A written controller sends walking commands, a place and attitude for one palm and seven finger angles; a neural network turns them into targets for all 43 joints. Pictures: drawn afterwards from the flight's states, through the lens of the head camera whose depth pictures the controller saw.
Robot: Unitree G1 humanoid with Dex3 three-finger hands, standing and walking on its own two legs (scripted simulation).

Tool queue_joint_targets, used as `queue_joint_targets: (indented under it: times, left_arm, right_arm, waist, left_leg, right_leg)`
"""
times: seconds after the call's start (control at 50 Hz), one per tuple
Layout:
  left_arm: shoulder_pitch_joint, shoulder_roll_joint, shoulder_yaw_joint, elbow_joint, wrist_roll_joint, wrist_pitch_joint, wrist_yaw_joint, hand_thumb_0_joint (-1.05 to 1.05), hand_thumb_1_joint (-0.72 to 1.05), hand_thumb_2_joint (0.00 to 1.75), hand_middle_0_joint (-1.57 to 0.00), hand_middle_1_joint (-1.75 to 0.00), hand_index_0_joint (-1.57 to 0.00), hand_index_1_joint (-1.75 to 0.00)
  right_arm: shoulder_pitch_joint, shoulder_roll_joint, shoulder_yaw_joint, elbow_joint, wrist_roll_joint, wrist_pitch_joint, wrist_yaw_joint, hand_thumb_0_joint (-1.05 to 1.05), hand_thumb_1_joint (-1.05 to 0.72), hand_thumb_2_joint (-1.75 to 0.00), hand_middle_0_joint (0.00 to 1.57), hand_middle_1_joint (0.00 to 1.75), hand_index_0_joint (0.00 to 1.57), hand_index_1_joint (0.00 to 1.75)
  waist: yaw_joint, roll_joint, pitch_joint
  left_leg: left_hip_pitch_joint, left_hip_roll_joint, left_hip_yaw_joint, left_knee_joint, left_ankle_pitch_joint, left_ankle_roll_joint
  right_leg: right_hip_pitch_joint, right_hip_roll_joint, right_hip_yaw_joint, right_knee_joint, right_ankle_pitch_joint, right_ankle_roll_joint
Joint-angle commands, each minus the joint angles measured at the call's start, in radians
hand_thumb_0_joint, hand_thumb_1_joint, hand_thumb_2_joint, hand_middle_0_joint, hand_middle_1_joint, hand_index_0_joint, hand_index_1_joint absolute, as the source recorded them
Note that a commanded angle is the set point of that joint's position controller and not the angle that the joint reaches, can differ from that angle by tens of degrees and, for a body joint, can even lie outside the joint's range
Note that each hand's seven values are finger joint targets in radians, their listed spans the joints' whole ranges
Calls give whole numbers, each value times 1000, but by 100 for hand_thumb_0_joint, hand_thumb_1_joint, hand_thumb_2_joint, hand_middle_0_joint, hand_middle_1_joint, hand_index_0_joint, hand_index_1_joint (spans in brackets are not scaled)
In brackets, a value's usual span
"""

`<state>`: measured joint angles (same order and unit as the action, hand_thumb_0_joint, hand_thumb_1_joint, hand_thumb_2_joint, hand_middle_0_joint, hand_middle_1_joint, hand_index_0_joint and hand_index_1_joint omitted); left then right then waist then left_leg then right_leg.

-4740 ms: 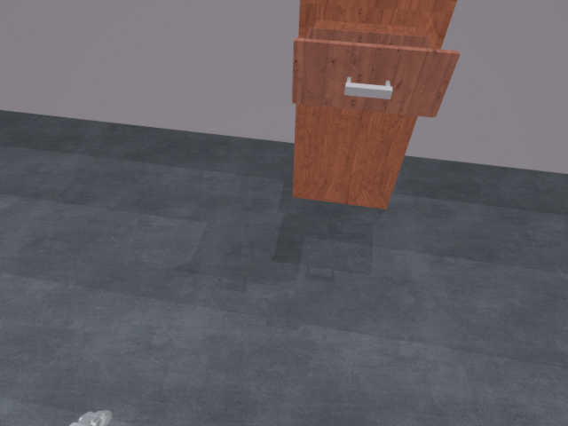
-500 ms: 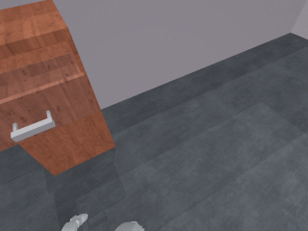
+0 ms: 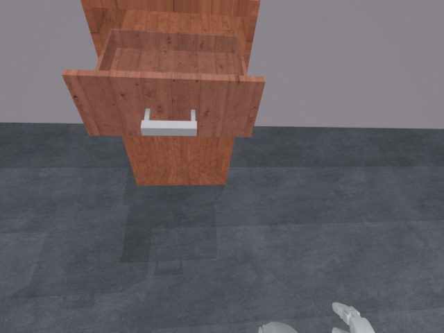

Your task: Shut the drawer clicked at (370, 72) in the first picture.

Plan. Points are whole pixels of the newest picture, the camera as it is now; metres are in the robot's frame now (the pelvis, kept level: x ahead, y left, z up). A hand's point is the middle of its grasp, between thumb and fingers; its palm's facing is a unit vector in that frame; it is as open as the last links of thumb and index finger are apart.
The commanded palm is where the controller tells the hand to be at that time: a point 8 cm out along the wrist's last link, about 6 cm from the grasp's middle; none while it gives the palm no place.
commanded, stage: turn to face it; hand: left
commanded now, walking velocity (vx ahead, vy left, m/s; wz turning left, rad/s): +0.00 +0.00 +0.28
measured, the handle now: (170, 120) +0.53 +0.19 +0.02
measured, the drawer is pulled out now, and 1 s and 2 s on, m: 0.29 0.29 0.29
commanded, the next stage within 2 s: take the last steps up to it in 0.24 s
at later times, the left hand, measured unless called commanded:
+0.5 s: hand out of the picture +0.06 +0.16 -0.15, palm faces +0.19 -0.95 -0.23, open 7.4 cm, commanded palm none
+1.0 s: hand out of the picture +0.08 +0.21 -0.18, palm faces +0.19 -0.97 -0.12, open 7.4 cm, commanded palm none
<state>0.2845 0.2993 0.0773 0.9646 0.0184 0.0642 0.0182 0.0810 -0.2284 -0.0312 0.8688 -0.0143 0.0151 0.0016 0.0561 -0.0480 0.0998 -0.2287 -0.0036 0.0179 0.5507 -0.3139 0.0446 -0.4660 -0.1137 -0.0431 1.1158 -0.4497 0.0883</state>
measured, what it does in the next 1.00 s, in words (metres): walks ahead: right foot, then left foot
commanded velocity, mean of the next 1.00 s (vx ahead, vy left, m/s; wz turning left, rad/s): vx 0.19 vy -0.06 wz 0.05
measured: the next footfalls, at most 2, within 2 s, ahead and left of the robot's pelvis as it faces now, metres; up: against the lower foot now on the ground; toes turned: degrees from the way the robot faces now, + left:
right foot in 0.30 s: +0.07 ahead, -0.13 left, +0.00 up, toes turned +3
left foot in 0.72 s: +0.06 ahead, +0.13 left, +0.00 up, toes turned +16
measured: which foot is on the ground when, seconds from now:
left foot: down 0.00-0.32, up 0.34-0.70, down 0.72-1.00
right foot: up 0.00-0.28, down 0.30-0.72, up 0.74-1.00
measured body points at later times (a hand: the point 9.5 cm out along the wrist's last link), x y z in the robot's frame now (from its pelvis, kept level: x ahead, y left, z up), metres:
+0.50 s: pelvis +0.02 -0.03 +0.01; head +0.02 -0.05 +0.45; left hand +0.05 +0.21 -0.13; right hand +0.06 -0.27 -0.16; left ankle -0.04 +0.10 -0.66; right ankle +0.03 -0.13 -0.74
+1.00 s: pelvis +0.10 +0.04 +0.01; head +0.10 +0.07 +0.46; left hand +0.07 +0.26 -0.16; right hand +0.07 -0.18 -0.13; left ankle +0.02 +0.12 -0.74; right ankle +0.19 -0.11 -0.65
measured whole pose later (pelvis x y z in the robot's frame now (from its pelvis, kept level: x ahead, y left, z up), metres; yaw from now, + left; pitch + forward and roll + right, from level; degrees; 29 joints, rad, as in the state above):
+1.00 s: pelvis +0.10 +0.04 +0.01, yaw +8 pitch -2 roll -2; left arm 0.28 0.19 0.06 1.09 0.03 0.01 -0.01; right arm 0.43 -0.08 -0.01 1.12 -0.02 -0.07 -0.04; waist 0.00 -0.05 0.03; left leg 0.01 0.04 0.14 0.31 -0.29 0.02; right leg -0.60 -0.10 -0.05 1.08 -0.19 0.01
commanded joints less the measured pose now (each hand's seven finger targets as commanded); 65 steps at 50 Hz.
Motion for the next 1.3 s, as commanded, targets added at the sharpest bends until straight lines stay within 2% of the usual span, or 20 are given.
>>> queue_joint_targets:
  times: [0.0,0.16,0.24,0.26,0.28,0.3,0.42,0.54,0.66,0.7,0.74,0.78,0.84,0.98,1.1,1.18,1.2,1.22,1.24,1.28]
  left_arm:
    - [2,48,2,-90,-4,-27,-3,0,90,90,-20,-30,-20,-30]
    - [-83,4,-7,-127,-10,-40,7,0,90,90,-20,-30,-20,-30]
    - [-15,12,-5,-105,-10,-63,15,0,90,90,-20,-30,-20,-30]
    - [16,42,1,-96,-6,-77,19,0,90,90,-20,-30,-20,-30]
    - [42,116,16,-86,7,-87,26,0,90,90,-20,-30,-20,-30]
    - [67,138,12,-95,2,-83,21,0,90,90,-20,-30,-20,-30]
    - [-24,16,-8,-80,2,-95,12,0,90,90,-20,-30,-20,-30]
    - [113,26,-6,18,12,-105,1,0,90,90,-20,-30,-20,-30]
    - [91,6,-7,73,-3,-96,-8,0,90,90,-20,-30,-20,-30]
    - [57,-90,-28,43,-6,-92,-18,0,90,90,-20,-30,-20,-30]
    - [-41,-52,-17,4,14,-86,-21,0,90,90,-20,-30,-20,-30]
    - [-20,-59,-12,45,14,-89,-36,0,90,90,-20,-30,-20,-30]
    - [48,-90,-14,91,7,-81,-40,0,90,90,-20,-30,-20,-30]
    - [-83,-104,-18,38,4,-63,-38,0,90,90,-20,-30,-20,-30]
    - [-210,-106,-20,-3,-3,-73,-40,0,90,90,-20,-30,-20,-30]
    - [80,-34,3,85,2,-101,-30,0,90,90,-20,-30,-20,-30]
    - [197,48,25,121,9,-116,-19,0,90,90,-20,-30,-20,-30]
    - [258,125,37,131,-3,-121,-11,0,90,90,-20,-30,-20,-30]
    - [226,124,33,112,-15,-117,-4,0,90,90,-20,-30,-20,-30]
    - [8,31,4,57,-9,-106,10,0,90,90,-20,-30,-20,-30]
  right_arm:
    - [64,-190,-54,-32,3,-9,-13,0,-90,-90,20,30,20,30]
    - [124,-167,-61,1,-9,-4,-20,0,-90,-90,20,30,20,30]
    - [119,-141,-61,17,0,-7,-20,0,-90,-90,20,30,20,30]
    - [138,-108,-57,24,8,-12,-16,0,-90,-90,20,30,20,30]
    - [160,-47,-46,13,16,-17,-10,0,-90,-90,20,30,20,30]
    - [153,-59,-53,3,10,-2,-16,0,-90,-90,20,30,20,30]
    - [194,-48,-56,87,-17,14,9,0,-90,-90,20,30,20,30]
    - [112,0,-45,88,-15,-10,18,0,-90,-90,20,30,20,30]
    - [273,4,-29,157,-8,-50,1,0,-90,-90,20,30,20,30]
    - [462,-150,-63,210,-21,-60,-16,0,-90,-90,20,30,20,30]
    - [469,-159,-59,220,-20,-62,-34,0,-90,-90,20,30,20,30]
    - [376,-69,-34,198,-15,-74,-35,0,-90,-90,20,30,20,30]
    - [364,-18,-16,208,-4,-96,-42,0,-90,-90,20,30,20,30]
    - [449,-10,-15,248,-8,-99,-49,0,-90,-90,20,30,20,30]
    - [466,-26,-29,269,-21,-84,-49,0,-90,-90,20,30,20,30]
    - [426,-45,-37,271,-7,-74,-42,0,-90,-90,20,30,20,30]
    - [468,-6,-33,267,5,-75,-31,0,-90,-90,20,30,20,30]
    - [492,51,-21,242,18,-72,-31,0,-90,-90,20,30,20,30]
    - [427,28,-24,215,24,-59,-37,0,-90,-90,20,30,20,30]
    - [378,49,-24,215,7,-44,-36,0,-90,-90,20,30,20,30]
  waist:
    - [-55,203,-119]
    - [-75,204,-100]
    - [-30,145,-125]
    - [-19,62,-150]
    - [-25,-165,-182]
    - [-11,-152,-182]
    - [-53,-117,-30]
    - [1,-112,1]
    - [-85,-32,-52]
    - [-161,353,-46]
    - [-165,291,26]
    - [-114,163,87]
    - [-70,169,35]
    - [-78,175,68]
    - [-105,201,87]
    - [26,125,-82]
    - [64,-38,-211]
    - [42,-216,-316]
    - [48,-83,-290]
    - [-22,-41,-117]
  left_leg:
    - [120,216,-159,-183,665,121]
    - [98,227,-280,-165,661,145]
    - [19,176,-293,-69,571,88]
    - [-71,126,-251,12,398,34]
    - [-235,-13,-97,180,51,-42]
    - [-226,-40,-81,343,-296,-61]
    - [-273,54,-36,564,-45,-69]
    - [-230,71,58,255,-99,-64]
    - [161,43,117,-116,24,-51]
    - [297,388,-359,-358,-260,68]
    - [217,474,-469,-433,-276,141]
    - [146,382,-281,-421,-91,111]
    - [171,289,-68,-375,319,75]
    - [234,305,-5,-348,530,96]
    - [199,312,29,-291,604,76]
    - [99,240,75,62,672,20]
    - [-90,164,114,331,373,-16]
    - [-242,29,99,662,-284,-45]
    - [-237,45,-3,773,-309,-26]
    - [-229,109,-33,766,-192,-34]
  right_leg:
    - [-38,18,11,-49,66,13]
    - [77,72,16,-310,20,-16]
    - [293,81,15,-647,249,-36]
    - [427,1,87,-748,395,-50]
    - [549,-224,303,-755,657,-143]
    - [448,-357,347,-775,734,-247]
    - [260,-165,166,-925,88,-216]
    - [301,-163,177,-963,-13,-244]
    - [123,-73,83,-804,-46,-189]
    - [-142,85,-97,-365,-76,-101]
    - [-254,42,17,-80,-71,-111]
    - [-239,-4,37,-23,89,-103]
    - [-181,9,8,-6,215,-81]
    - [-290,-8,-14,-109,290,-70]
    - [-100,26,-56,-397,260,-117]
    - [383,95,-100,-592,344,-149]
    - [636,-78,88,-611,452,-205]
    - [714,-326,414,-716,686,-310]
    - [573,-355,442,-791,672,-361]
    - [291,-285,306,-818,560,-331]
